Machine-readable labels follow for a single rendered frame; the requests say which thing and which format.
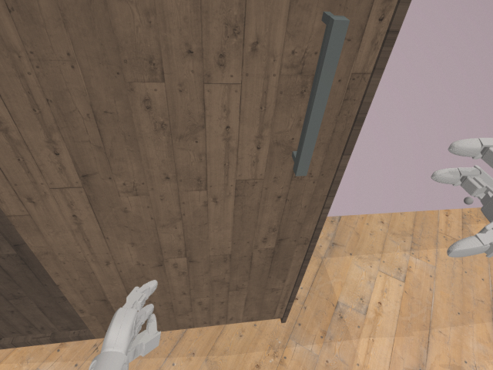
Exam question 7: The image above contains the right robot hand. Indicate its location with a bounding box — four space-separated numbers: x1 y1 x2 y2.
431 138 493 257

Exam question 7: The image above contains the robot left forearm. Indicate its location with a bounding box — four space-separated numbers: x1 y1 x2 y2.
89 351 129 370

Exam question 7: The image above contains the left robot hand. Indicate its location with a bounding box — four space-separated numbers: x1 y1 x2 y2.
100 280 161 363

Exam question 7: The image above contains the handle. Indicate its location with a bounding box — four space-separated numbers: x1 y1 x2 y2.
292 12 350 177

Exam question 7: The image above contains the wardrobe door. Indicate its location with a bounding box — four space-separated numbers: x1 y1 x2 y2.
0 0 398 339
0 208 89 338

